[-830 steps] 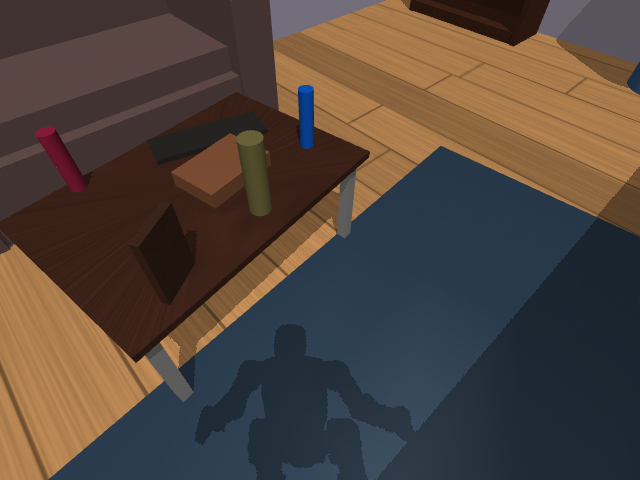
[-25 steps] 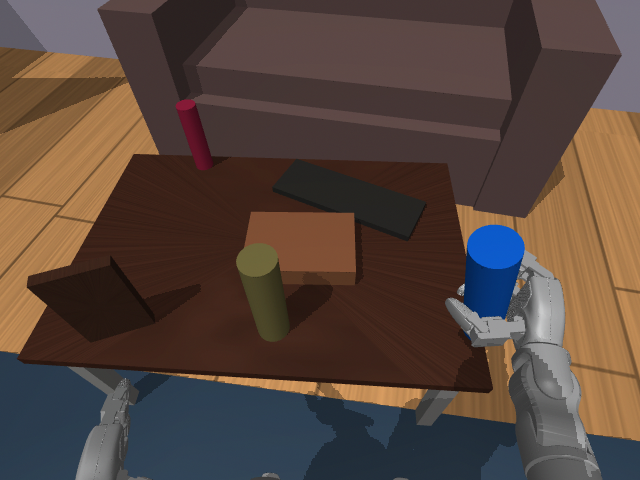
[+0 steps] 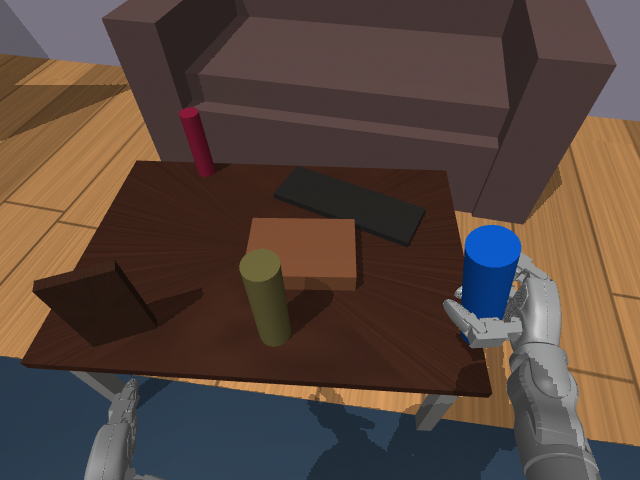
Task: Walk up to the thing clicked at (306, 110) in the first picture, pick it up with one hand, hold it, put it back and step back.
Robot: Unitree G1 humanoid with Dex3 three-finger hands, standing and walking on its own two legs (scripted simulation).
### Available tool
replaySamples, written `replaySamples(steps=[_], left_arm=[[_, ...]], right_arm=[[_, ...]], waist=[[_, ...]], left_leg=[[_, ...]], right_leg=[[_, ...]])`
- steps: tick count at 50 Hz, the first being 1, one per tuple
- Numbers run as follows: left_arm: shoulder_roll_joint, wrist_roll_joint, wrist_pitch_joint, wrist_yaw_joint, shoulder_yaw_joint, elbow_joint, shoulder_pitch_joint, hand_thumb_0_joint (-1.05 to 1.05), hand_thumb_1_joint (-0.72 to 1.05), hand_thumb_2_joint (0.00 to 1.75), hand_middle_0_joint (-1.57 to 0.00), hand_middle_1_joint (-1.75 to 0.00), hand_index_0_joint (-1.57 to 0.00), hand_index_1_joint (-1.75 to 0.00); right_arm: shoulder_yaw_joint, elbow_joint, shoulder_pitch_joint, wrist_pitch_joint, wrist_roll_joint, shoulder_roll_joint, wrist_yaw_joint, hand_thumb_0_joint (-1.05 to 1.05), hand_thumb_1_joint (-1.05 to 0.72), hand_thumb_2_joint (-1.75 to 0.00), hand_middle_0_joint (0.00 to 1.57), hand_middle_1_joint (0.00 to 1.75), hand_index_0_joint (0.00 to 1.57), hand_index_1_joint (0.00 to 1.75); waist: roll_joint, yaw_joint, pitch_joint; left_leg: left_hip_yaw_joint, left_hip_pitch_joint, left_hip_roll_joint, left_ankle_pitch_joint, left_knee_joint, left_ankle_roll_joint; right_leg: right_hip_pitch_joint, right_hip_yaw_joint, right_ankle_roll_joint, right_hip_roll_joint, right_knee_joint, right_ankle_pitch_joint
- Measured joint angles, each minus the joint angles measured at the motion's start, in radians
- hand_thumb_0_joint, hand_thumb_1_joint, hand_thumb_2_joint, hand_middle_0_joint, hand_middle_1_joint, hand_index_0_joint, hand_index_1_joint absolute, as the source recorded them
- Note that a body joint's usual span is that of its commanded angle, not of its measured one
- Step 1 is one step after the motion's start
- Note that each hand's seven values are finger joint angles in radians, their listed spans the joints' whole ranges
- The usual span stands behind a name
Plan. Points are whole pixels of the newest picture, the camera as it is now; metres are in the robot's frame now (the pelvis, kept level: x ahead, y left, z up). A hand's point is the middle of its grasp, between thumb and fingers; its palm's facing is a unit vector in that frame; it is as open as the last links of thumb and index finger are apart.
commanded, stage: hold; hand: right
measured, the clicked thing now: (484, 295) +0.33 -0.17 +0.07
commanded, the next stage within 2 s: crouch in 1.90 s
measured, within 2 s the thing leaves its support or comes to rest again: neither
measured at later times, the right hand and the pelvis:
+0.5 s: hand (486, 295) +0.34 -0.17 +0.06, palm faces +0.14 +0.99 +0.01, open 8.0 cm; pelvis +0.00 +0.00 +0.00, yaw +0 degrees
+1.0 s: hand (484, 298) +0.34 -0.17 +0.05, palm faces +0.14 +0.99 +0.01, open 8.0 cm; pelvis +0.00 +0.00 +0.00, yaw +0 degrees
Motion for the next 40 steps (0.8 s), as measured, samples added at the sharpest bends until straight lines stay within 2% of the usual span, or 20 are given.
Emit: replaySamples(steps=[13, 40], left_arm=[[-0.001, 0.003, -0.014, 0.002, 0.0, 0.043, -0.011, -0.01, -0.53, 0.05, -0.06, -0.05, -0.05, -0.05], [-0.009, 0.003, -0.016, 0.002, -0.013, 0.053, -0.019, -0.01, -0.53, 0.05, -0.06, -0.05, -0.06, -0.05]], right_arm=[[-0.002, 0.008, -0.014, -0.02, -0.002, -0.005, -0.006, -0.05, 0.24, -1.06, 0.87, 1.24, 0.89, 1.25], [0.002, 0.015, -0.019, -0.012, -0.001, -0.005, -0.007, -0.05, 0.24, -1.06, 0.87, 1.24, 0.89, 1.25]], waist=[[-0.004, -0.006, 0.004], [-0.005, -0.006, 0.005]], left_leg=[[0.0, 0.01, 0.0, 0.01, -0.016, -0.002], [0.0, 0.025, 0.002, 0.018, -0.035, -0.004]], right_leg=[[0.008, -0.001, -0.002, 0.0, -0.01, 0.007], [0.021, -0.001, -0.005, 0.002, -0.026, 0.013]])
